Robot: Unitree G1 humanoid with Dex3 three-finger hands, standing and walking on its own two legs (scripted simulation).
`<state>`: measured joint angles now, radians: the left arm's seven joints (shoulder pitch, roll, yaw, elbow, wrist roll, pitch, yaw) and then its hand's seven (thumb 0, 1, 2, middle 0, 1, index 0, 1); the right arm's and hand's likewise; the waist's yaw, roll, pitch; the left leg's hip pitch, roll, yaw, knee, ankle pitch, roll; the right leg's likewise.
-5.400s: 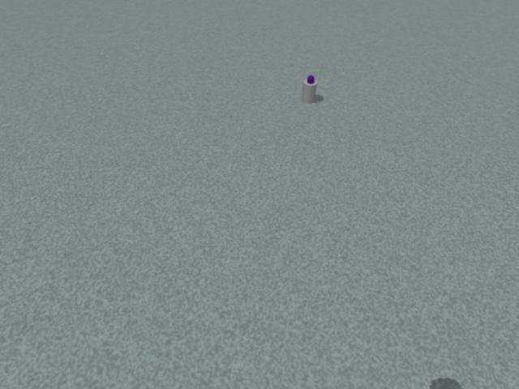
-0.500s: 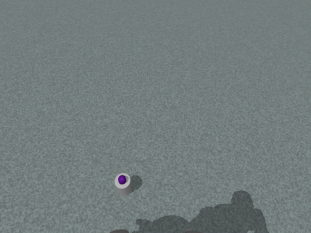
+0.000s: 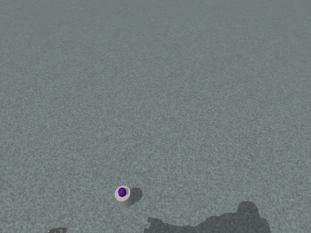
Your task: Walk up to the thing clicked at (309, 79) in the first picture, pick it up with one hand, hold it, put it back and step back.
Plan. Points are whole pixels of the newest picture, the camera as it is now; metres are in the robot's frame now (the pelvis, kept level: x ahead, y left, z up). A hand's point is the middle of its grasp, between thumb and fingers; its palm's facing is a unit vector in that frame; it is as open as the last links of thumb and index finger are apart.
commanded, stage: walk up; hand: left
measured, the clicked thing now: (123, 195) +0.44 +0.21 -0.69
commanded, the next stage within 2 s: stand in 0.62 s
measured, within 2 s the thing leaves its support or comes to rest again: neither
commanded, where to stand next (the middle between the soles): +0.09 +0.00 m, yaw +0 degrees
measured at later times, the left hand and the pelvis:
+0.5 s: hand out of the picture +0.08 +0.25 -0.16, palm faces +0.00 -0.95 -0.32, open 7.4 cm; pelvis +0.01 +0.00 +0.00, yaw +0 degrees
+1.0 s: hand out of the picture +0.10 +0.26 -0.15, palm faces +0.00 -0.94 -0.34, open 7.4 cm; pelvis +0.03 +0.00 +0.00, yaw +1 degrees
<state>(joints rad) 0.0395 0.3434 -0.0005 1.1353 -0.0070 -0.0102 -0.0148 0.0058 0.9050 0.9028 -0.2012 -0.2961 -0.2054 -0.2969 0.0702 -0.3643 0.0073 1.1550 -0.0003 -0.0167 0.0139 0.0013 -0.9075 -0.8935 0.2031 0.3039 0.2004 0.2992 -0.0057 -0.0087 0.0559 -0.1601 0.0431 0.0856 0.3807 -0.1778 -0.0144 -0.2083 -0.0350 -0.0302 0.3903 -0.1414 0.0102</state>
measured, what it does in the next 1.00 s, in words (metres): stands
